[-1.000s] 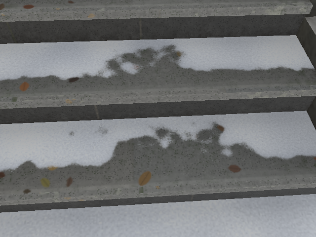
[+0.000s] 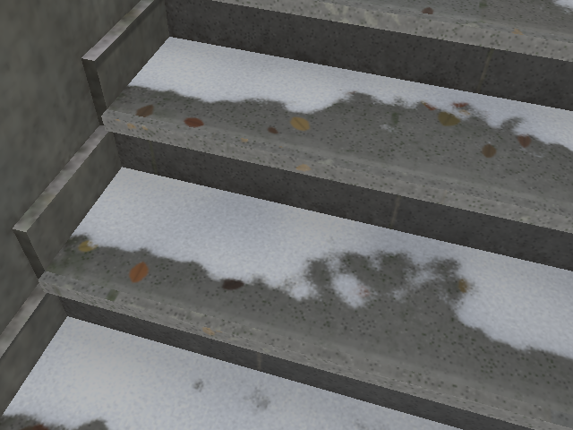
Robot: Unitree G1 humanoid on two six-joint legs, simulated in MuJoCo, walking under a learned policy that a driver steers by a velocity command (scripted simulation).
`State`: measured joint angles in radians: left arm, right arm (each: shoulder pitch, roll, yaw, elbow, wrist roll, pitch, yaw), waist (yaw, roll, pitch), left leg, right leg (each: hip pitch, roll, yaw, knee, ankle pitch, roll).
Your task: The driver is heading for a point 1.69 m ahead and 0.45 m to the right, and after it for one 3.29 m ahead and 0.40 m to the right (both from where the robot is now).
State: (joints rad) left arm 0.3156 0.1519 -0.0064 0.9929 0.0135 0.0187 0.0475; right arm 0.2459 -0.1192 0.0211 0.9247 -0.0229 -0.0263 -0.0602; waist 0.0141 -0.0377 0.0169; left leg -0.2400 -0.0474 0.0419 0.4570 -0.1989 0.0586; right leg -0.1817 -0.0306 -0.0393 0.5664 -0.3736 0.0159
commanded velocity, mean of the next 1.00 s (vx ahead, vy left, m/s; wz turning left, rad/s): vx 0.02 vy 0.00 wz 0.01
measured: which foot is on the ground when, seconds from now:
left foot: down 0.00-1.00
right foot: down 0.00-1.00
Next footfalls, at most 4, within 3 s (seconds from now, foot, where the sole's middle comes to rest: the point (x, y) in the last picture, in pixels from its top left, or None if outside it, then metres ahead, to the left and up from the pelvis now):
1.82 right None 0.30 -0.14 -0.60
2.34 left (282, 286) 0.69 0.03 -0.43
2.90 right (404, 140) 0.95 -0.22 -0.26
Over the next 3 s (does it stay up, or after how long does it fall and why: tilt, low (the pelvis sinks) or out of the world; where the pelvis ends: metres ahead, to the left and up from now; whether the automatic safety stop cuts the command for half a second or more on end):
stays up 0.87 -0.10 0.41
